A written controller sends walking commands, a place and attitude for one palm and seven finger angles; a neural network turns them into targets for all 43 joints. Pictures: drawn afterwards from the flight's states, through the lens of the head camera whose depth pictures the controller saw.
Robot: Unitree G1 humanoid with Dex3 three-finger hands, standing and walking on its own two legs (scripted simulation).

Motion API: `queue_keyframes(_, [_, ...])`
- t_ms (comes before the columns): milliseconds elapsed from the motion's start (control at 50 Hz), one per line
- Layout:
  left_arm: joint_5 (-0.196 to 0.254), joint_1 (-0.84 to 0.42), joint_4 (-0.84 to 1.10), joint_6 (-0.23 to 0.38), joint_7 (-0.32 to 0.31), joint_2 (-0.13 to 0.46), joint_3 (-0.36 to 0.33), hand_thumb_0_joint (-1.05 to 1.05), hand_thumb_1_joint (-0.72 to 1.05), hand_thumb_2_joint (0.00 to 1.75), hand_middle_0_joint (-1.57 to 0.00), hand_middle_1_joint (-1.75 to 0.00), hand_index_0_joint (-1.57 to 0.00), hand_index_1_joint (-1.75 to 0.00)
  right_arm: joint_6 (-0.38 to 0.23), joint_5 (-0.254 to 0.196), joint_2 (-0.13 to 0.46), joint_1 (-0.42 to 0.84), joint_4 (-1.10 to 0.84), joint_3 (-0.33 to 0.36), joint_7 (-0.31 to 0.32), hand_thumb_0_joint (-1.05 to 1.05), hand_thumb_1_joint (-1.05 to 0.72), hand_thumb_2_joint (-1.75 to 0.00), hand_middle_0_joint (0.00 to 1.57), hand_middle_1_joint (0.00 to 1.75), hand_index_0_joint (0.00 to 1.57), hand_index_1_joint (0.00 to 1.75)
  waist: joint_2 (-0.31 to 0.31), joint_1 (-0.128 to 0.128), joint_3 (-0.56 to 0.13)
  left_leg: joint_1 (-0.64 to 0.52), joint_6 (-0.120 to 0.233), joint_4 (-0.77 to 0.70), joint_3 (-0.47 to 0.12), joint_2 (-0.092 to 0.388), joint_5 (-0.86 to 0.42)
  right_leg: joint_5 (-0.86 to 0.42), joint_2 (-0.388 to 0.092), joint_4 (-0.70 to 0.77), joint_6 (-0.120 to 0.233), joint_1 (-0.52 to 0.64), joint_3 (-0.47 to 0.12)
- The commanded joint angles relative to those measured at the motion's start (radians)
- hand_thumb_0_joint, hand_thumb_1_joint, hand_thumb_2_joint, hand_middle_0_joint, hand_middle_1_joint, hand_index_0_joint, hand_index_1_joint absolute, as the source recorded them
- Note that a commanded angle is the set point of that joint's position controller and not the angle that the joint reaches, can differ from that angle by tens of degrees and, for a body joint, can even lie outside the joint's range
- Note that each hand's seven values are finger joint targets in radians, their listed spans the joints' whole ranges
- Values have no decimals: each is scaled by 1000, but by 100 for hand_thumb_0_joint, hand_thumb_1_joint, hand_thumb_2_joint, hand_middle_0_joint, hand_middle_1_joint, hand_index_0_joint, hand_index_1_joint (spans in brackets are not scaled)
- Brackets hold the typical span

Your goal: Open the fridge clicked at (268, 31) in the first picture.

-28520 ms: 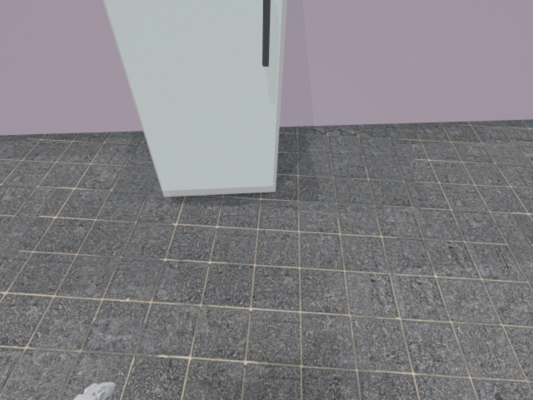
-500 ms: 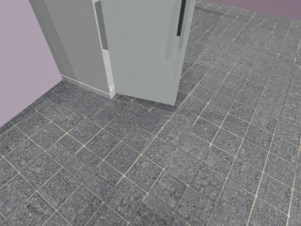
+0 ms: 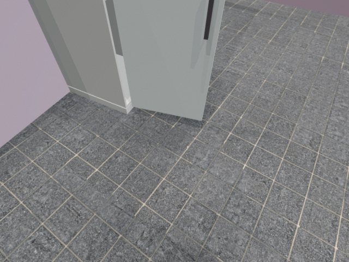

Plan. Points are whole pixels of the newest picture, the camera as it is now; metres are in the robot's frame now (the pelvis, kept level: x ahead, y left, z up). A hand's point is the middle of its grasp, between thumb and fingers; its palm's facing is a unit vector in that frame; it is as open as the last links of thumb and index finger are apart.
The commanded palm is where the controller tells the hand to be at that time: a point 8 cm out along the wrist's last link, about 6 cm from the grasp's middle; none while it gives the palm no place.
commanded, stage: look to check the result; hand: right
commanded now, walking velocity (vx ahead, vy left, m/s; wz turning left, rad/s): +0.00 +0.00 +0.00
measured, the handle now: (211, 4) +1.11 -0.08 +0.10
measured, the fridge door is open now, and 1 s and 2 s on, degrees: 78 78 78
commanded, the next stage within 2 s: stand and wait in 0.20 s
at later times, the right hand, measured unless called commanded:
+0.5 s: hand out of the picture +0.10 -0.24 -0.16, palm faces -0.06 +0.94 -0.35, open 7.4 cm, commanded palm none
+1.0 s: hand out of the picture +0.10 -0.23 -0.16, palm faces -0.05 +0.94 -0.35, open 7.4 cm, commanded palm none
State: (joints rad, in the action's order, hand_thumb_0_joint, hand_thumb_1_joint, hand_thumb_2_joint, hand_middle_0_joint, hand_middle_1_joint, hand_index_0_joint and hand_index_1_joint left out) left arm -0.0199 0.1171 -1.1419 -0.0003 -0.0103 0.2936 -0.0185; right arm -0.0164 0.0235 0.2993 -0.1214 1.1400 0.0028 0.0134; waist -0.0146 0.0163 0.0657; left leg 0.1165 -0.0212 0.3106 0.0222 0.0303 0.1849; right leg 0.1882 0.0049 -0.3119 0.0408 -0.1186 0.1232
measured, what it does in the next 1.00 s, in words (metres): stands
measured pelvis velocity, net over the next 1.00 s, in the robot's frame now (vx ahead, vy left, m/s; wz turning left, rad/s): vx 0.02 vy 0.01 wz -0.01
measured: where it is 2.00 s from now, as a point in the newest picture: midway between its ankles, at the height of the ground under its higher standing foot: outside the picture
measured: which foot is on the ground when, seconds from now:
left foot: down 0.00-1.00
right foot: down 0.00-1.00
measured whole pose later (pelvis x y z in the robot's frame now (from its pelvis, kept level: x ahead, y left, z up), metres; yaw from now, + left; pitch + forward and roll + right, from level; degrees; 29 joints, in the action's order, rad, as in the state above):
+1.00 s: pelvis +0.02 +0.01 +0.00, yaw +0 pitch +0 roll +0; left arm -0.02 0.09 -1.13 0.00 -0.01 0.33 -0.01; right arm -0.02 0.02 0.33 -0.10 1.12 -0.01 0.01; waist -0.01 0.02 0.06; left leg 0.06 0.00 0.26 0.04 0.01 0.19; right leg 0.19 -0.01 -0.27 0.02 -0.07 0.11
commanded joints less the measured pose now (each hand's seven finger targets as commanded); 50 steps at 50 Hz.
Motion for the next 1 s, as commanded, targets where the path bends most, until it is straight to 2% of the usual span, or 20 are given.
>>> queue_keyframes(0, [5,-29,52,19,-6,199,-32,0,90,90,-20,-30,-20,-30,-20,-5,200,35,-59,30,9,0,-90,-90,20,30,20,30,6,1,-101,2,51,-43,-90,108,-186,-197,-153,52,-7,70,-144])
queue_keyframes(60, [6,-38,57,18,-3,214,-32,0,90,90,-20,-30,-20,-30,-22,-4,213,42,-61,31,8,0,-90,-90,20,30,20,30,24,2,-103,-1,50,-52,-92,107,-179,-186,-153,54,-7,71,-148])
queue_keyframes(120, [4,-52,59,20,-2,225,-31,0,90,90,-20,-30,-20,-30,-22,-5,223,53,-63,29,7,0,-90,-90,20,30,20,30,9,1,-116,-10,50,-51,-92,112,-194,-205,-154,59,-9,84,-148])
queue_keyframes(160, [6,-53,64,20,-1,231,-30,0,90,90,-20,-30,-20,-30,-24,-5,231,53,-68,31,9,0,-90,-90,20,30,20,30,20,1,-129,-23,51,-50,-92,113,-224,-232,-154,53,-9,91,-151])
queue_keyframes(220, [5,-64,65,19,-1,237,-28,0,90,90,-20,-30,-20,-30,-23,-5,235,65,-70,29,7,0,-90,-90,20,30,20,30,19,2,-108,-17,50,-55,-89,114,-218,-221,-156,62,-12,85,-147])
queue_keyframes(260, [5,-63,69,19,0,242,-28,0,90,90,-20,-30,-20,-30,-25,-5,241,61,-71,29,8,0,-90,-90,20,30,20,30,19,1,-124,-28,52,-54,-92,114,-235,-239,-155,57,-12,93,-148])
queue_keyframes(340, [5,-68,71,20,-1,244,-26,0,90,90,-20,-30,-20,-30,-25,-6,243,69,-74,29,8,0,-90,-90,20,30,20,30,11,0,-122,-37,53,-52,-88,118,-261,-263,-156,58,-14,98,-146])
queue_keyframes(360, [7,-66,73,19,-1,245,-26,0,90,90,-20,-30,-20,-30,-26,-5,246,63,-75,30,9,0,-90,-90,20,30,20,30,32,0,-132,-42,52,-53,-88,117,-274,-268,-156,52,-13,104,-150])
queue_keyframes(420, [6,-65,73,19,-2,246,-25,0,90,90,-20,-30,-20,-30,-25,-7,244,69,-77,28,9,0,-90,-90,20,30,20,30,18,1,-120,-42,53,-55,-87,118,-268,-264,-157,59,-15,100,-147])
queue_keyframes(560, [8,-55,73,19,-3,245,-25,0,90,90,-20,-30,-20,-30,-27,-7,245,55,-78,29,11,0,-90,-90,20,30,20,30,22,1,-145,-62,55,-54,-84,120,-313,-293,-157,46,-15,116,-146])
queue_keyframes(600, [6,-56,68,18,-5,242,-24,0,90,90,-20,-30,-20,-30,-24,-8,241,60,-77,28,10,0,-90,-90,20,30,20,30,11,1,-121,-52,55,-59,-84,120,-289,-272,-158,56,-17,105,-144])
queue_keyframes(720, [7,-47,67,20,-6,241,-24,0,90,90,-20,-30,-20,-30,-25,-9,240,50,-76,29,11,0,-90,-90,20,30,20,30,6,0,-137,-67,56,-55,-82,121,-316,-298,-158,49,-17,116,-144])
queue_keyframes(780, [8,-47,65,18,-6,238,-25,0,90,90,-20,-30,-20,-30,-25,-9,240,52,-73,28,11,0,-90,-90,20,30,20,30,24,2,-120,-55,55,-60,-81,120,-304,-277,-160,54,-18,111,-142])
queue_keyframes(840, [7,-49,63,18,-6,239,-25,0,90,90,-20,-30,-20,-30,-25,-9,240,54,-72,28,11,0,-90,-90,20,30,20,30,13,1,-112,-53,55,-64,-87,119,-294,-266,-158,58,-17,107,-141])
queue_keyframes(860, [8,-44,65,18,-6,240,-26,0,90,90,-20,-30,-20,-30,-26,-7,243,45,-73,30,12,0,-90,-90,20,30,20,30,17,2,-135,-65,56,-62,-89,119,-312,-276,-158,50,-17,117,-143])
queue_keyframes(980, [7,-43,64,19,-8,239,-26,0,90,90,-20,-30,-20,-30,-27,-8,242,48,-72,31,13,0,-90,-90,20,30,20,30,17,3,-138,-68,57,-58,-87,119,-334,-295,-161,50,-18,125,-139])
